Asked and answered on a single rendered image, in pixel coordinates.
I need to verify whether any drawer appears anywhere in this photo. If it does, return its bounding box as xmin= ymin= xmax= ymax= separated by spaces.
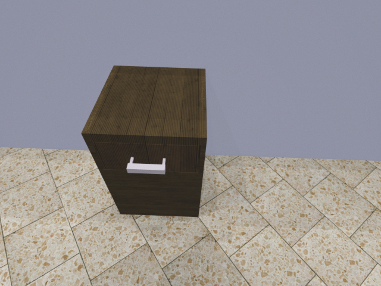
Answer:
xmin=92 ymin=142 xmax=199 ymax=172

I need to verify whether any handle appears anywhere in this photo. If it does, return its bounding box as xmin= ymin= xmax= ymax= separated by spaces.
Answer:
xmin=127 ymin=157 xmax=165 ymax=174

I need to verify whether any cabinet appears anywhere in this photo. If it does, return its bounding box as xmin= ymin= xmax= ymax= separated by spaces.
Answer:
xmin=81 ymin=66 xmax=207 ymax=217

